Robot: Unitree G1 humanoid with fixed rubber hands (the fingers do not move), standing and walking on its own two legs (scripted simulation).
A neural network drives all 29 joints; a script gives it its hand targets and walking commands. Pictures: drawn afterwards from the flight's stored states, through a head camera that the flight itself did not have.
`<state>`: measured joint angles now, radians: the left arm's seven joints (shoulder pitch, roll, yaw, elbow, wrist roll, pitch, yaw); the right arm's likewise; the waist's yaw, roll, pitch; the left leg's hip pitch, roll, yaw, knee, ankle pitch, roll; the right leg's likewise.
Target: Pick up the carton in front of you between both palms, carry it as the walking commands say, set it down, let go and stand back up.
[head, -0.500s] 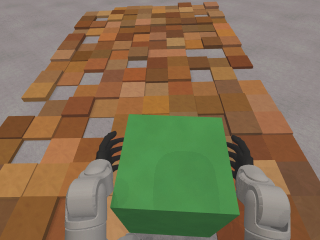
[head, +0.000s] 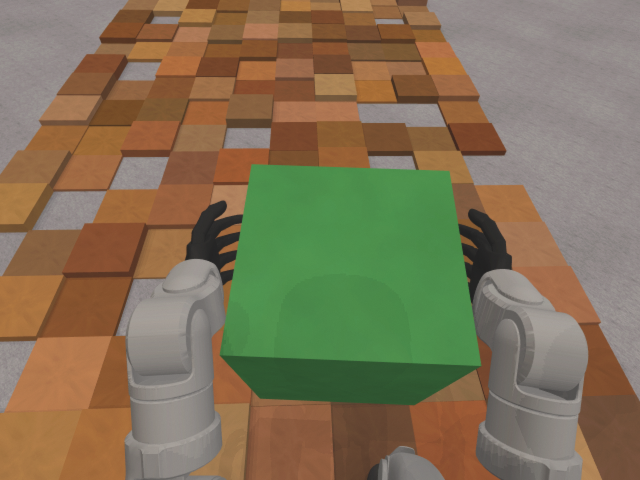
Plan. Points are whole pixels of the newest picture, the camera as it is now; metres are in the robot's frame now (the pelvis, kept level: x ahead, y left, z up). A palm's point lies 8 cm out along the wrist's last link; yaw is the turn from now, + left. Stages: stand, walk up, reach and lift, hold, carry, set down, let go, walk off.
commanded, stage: carry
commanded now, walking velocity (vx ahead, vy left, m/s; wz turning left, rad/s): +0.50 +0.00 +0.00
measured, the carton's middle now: (342, 299) +0.32 +0.00 +0.06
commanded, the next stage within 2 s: none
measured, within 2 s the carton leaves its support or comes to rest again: neither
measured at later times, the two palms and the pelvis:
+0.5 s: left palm (260, 53) +0.72 +0.14 +0.16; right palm (437, 54) +0.74 -0.16 +0.16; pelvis +0.32 -0.02 +0.01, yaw +0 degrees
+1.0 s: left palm out of the picture +1.03 +0.13 +0.18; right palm out of the picture +1.03 -0.17 +0.18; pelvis +0.65 -0.02 +0.02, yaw +1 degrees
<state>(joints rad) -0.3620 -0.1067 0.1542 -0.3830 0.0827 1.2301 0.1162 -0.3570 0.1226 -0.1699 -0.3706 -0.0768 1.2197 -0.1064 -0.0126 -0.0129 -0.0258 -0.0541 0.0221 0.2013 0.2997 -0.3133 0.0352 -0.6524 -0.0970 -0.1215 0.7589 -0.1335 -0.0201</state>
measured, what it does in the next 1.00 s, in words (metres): walks ahead: right foot, then left foot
